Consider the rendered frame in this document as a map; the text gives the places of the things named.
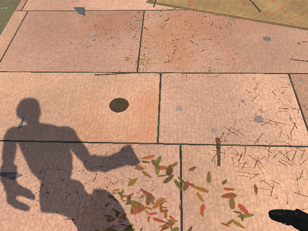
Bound right robot hand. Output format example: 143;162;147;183
269;209;308;231

